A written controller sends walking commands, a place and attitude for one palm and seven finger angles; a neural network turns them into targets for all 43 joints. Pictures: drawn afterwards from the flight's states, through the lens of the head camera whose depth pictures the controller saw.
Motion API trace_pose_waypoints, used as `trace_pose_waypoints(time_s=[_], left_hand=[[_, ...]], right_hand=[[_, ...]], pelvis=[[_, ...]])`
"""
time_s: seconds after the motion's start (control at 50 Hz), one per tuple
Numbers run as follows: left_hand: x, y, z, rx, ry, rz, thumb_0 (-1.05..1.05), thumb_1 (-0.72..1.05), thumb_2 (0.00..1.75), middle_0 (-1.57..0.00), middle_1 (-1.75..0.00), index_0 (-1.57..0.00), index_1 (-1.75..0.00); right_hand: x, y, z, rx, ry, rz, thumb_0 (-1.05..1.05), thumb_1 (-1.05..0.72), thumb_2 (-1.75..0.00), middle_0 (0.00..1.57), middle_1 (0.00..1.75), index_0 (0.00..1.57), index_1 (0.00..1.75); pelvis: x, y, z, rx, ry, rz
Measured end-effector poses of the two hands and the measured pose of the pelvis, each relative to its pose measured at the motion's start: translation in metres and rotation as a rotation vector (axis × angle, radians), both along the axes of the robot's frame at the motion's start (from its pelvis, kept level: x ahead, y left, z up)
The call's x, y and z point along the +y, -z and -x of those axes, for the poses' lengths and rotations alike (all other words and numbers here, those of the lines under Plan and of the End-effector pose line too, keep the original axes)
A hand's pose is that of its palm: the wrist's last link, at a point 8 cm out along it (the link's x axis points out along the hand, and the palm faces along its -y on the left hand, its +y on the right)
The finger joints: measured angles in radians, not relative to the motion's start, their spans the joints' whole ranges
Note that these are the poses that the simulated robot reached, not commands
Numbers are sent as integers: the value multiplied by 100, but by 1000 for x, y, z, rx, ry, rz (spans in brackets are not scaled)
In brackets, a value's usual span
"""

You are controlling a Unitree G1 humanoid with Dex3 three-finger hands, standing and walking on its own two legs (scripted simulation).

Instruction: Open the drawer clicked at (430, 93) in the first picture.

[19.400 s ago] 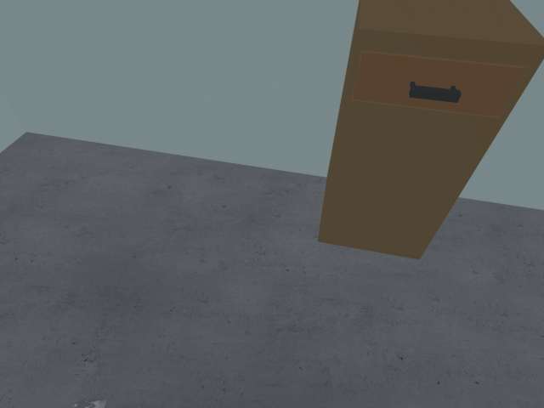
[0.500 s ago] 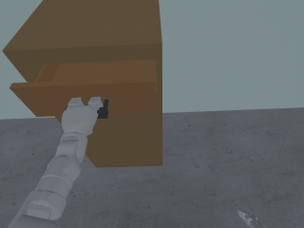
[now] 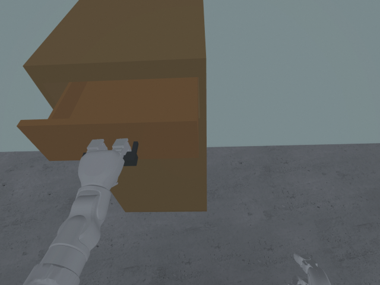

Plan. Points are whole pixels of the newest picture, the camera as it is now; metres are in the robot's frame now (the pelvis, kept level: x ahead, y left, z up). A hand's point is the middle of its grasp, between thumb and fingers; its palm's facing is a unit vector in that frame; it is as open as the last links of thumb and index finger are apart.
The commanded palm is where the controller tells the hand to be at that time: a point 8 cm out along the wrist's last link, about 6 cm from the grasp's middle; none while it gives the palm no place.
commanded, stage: pull the drawer open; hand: left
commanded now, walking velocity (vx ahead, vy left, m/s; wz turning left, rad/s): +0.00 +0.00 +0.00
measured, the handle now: (111, 152) +0.40 +0.22 +0.04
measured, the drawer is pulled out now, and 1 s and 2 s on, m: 0.15 0.27 0.30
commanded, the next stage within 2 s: open the thumb to release the handle in 1.58 s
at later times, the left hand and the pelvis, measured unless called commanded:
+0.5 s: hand (106, 200) +0.28 +0.21 +0.02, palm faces +0.03 -0.07 -1.00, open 5.9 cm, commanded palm +0.24 +0.22 +0.08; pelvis +0.00 +0.00 +0.00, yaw +0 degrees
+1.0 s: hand (99, 229) +0.22 +0.20 +0.02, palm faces +0.04 -0.10 -0.99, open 5.9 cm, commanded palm +0.18 +0.21 +0.08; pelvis +0.01 +0.00 +0.00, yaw +0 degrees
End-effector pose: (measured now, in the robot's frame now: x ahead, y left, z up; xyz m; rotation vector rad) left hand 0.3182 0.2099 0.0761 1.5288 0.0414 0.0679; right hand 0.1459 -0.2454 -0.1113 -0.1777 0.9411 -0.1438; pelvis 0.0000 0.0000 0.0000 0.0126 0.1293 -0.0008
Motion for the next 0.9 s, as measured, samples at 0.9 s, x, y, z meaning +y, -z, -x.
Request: trace_pose_waypoints(time_s=[0.9], left_hand=[[-5, -1, 109, -13, -31, 61, 3, 68, 78, -29, -135, -39, -130]], right_hand=[[23, -17, -56, -140, -135, -43, 1, -91, -90, 20, 30, 20, 30]], pelvis=[[-4, 2, -8, -46, 7, 3]])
